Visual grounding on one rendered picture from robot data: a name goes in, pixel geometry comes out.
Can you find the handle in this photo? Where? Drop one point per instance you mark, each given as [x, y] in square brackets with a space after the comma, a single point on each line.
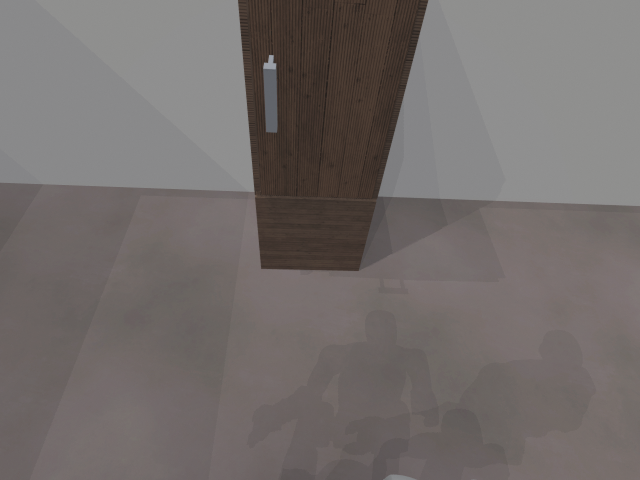
[270, 94]

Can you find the cupboard door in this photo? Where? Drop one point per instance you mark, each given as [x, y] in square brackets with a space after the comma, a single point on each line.
[339, 65]

